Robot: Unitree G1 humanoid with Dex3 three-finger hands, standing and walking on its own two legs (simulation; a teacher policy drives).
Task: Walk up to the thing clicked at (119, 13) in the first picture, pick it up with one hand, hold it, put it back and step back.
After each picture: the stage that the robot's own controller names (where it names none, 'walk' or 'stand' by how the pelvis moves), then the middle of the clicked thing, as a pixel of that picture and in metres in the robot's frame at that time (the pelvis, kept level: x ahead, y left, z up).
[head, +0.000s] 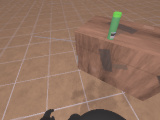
stand; (113, 27) +0.84 -0.17 +0.13
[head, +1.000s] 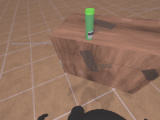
walk; (89, 25) +0.74 +0.09 +0.15
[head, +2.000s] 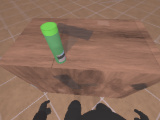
stand; (56, 46) +0.40 +0.24 +0.17
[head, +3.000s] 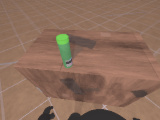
stand; (65, 53) +0.43 +0.21 +0.13
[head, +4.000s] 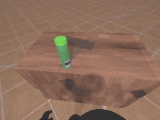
stand; (64, 54) +0.43 +0.22 +0.13
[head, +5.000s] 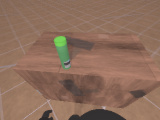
stand; (63, 55) +0.42 +0.22 +0.13
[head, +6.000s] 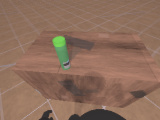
stand; (63, 55) +0.41 +0.22 +0.13
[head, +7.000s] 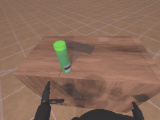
rise first; (63, 59) +0.39 +0.23 +0.13
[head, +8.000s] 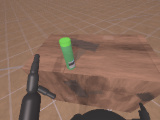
go down; (68, 55) +0.42 +0.22 +0.13
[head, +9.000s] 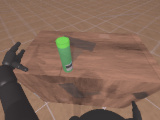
go down; (65, 57) +0.39 +0.19 +0.14
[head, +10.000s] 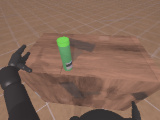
approach; (66, 56) +0.42 +0.20 +0.14
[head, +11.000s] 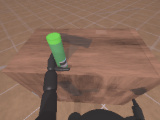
close; (59, 54) +0.40 +0.22 +0.16
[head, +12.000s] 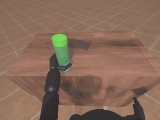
lift; (62, 56) +0.36 +0.18 +0.19
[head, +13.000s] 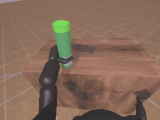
lift; (64, 48) +0.33 +0.17 +0.30
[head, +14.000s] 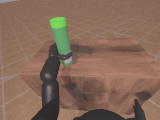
hold; (63, 44) +0.35 +0.18 +0.30
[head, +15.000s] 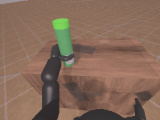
hold; (65, 46) +0.34 +0.17 +0.30
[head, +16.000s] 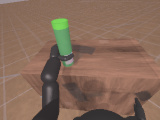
crouch; (64, 46) +0.34 +0.17 +0.30
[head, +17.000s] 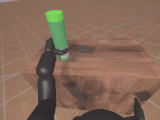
crouch; (60, 39) +0.35 +0.19 +0.33
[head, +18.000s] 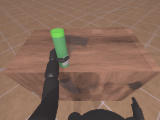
lower; (61, 50) +0.43 +0.20 +0.16
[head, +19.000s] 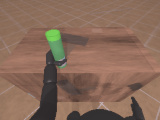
lower; (58, 51) +0.41 +0.22 +0.17
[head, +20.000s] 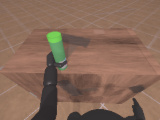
lower; (59, 53) +0.40 +0.22 +0.16
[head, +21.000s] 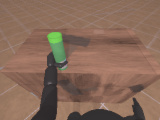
lower; (59, 53) +0.40 +0.22 +0.16
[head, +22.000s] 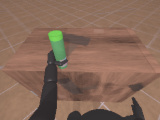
rest; (59, 52) +0.41 +0.22 +0.16
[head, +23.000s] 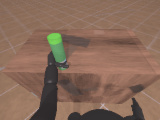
withdraw; (59, 54) +0.40 +0.22 +0.16
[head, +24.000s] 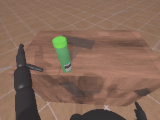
sink last; (64, 57) +0.38 +0.20 +0.15
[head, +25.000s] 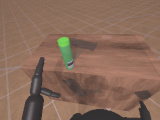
stand; (67, 55) +0.42 +0.22 +0.14
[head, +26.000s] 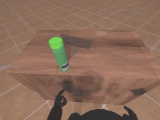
stand; (60, 57) +0.38 +0.22 +0.14
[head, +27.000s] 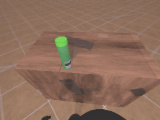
stand; (64, 55) +0.42 +0.21 +0.13
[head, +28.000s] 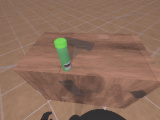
stand; (64, 56) +0.41 +0.21 +0.13
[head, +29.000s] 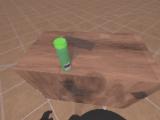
stand; (64, 57) +0.40 +0.21 +0.13
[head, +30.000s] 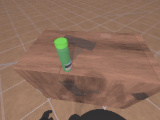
stand; (64, 57) +0.40 +0.21 +0.13
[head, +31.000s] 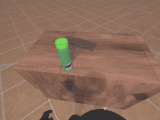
stand; (65, 57) +0.40 +0.20 +0.13
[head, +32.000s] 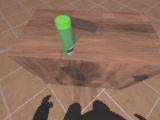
walk; (66, 40) +0.46 +0.18 +0.15
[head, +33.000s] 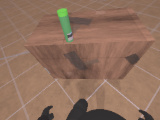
walk; (66, 27) +0.66 +0.25 +0.15
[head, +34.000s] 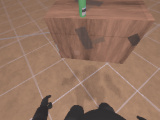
stand; (82, 2) +1.00 +0.16 +0.16
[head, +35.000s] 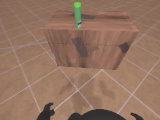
stand; (77, 16) +1.00 +0.21 +0.13
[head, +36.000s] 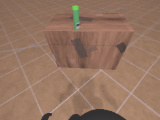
stand; (76, 18) +1.03 +0.22 +0.13
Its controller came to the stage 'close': yes
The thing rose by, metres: 0.22
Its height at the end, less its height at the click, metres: +0.00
